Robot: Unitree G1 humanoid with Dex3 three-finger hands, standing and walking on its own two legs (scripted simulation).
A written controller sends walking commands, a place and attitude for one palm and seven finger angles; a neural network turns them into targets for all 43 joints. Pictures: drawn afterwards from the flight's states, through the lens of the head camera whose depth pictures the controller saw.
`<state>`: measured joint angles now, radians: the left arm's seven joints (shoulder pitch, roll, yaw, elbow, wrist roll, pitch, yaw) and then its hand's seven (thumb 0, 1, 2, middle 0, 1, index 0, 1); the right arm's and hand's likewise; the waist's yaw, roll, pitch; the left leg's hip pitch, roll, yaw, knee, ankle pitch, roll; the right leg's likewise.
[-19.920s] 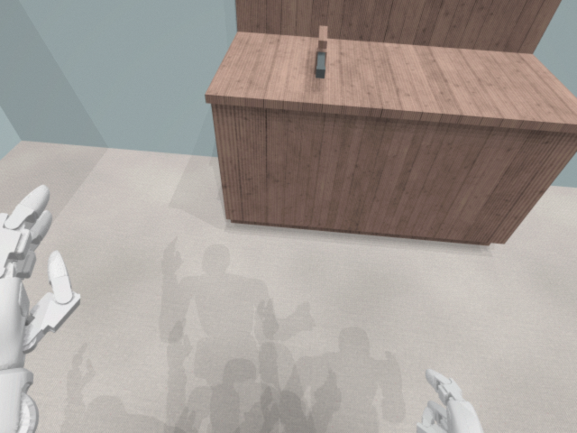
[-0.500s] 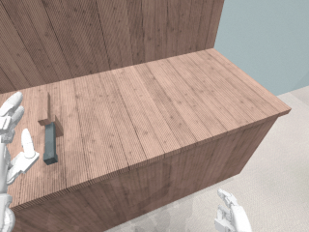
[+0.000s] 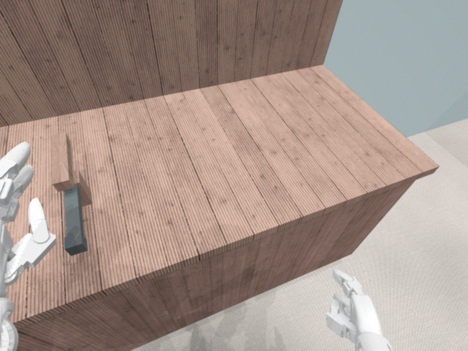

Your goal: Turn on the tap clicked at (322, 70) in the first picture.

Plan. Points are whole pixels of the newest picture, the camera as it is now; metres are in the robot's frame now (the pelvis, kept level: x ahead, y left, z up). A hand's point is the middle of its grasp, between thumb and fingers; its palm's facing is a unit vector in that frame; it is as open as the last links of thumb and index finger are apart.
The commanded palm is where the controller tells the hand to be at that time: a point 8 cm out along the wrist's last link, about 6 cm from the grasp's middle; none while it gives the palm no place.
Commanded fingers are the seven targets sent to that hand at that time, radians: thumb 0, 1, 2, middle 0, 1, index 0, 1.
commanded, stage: come to a stop and stand still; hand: left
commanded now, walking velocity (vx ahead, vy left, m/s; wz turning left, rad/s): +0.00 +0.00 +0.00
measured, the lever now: (76, 244) +0.28 +0.31 -0.01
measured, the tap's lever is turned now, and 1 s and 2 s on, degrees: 0 0 0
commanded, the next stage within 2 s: look again from close up in 0.44 s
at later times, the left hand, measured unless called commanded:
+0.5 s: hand (18, 234) +0.21 +0.28 +0.17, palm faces +0.45 -0.82 -0.34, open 7.4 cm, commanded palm +0.14 +0.29 +0.17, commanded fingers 0.00 0.90 0.90 -0.20 -0.30 -0.20 -0.30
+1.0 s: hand (31, 228) +0.22 +0.27 +0.16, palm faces +0.40 -0.85 -0.34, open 7.4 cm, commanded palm +0.16 +0.30 +0.17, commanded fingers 0.00 0.90 0.90 -0.20 -0.30 -0.20 -0.30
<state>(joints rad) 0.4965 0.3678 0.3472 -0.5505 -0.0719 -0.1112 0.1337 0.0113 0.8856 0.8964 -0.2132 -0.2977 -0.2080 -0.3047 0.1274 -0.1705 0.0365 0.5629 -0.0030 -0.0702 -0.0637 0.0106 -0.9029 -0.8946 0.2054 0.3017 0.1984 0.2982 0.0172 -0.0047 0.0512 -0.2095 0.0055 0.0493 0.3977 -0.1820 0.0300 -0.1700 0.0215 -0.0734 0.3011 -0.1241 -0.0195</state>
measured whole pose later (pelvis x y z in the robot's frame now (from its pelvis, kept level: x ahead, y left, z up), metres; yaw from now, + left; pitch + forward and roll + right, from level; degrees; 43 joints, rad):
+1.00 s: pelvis +0.01 +0.02 +0.00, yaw +1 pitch -1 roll -1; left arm 0.41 0.36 0.36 -0.47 -0.05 -0.23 0.09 0.01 0.89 0.90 -0.21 -0.30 -0.21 -0.30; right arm 0.18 -0.18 0.03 0.56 0.00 -0.13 -0.04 0.01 -0.90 -0.89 0.21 0.30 0.20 0.30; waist 0.04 -0.04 0.05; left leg -0.21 -0.03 0.04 0.43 -0.22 0.06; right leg -0.18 -0.01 -0.07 0.37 -0.18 0.01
